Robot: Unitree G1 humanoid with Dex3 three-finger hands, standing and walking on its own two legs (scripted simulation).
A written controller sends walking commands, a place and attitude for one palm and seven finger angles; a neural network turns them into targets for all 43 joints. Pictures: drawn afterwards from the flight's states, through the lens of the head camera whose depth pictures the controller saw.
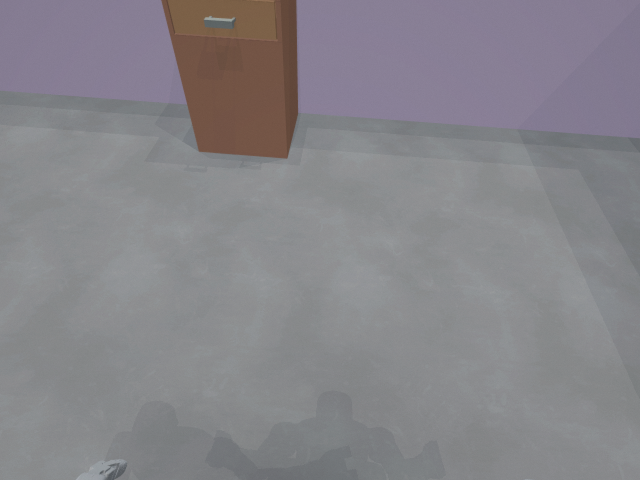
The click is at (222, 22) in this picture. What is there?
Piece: drawer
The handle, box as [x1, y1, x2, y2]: [204, 16, 235, 28]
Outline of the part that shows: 204,19 205,26 232,28 233,22 235,20 234,17 231,19 212,18 211,16 205,17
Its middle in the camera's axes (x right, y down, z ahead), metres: -0.40 -0.86 +1.52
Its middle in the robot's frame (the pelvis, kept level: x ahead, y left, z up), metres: +1.69 +0.48 -0.10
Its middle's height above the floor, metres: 0.67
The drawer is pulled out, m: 0.00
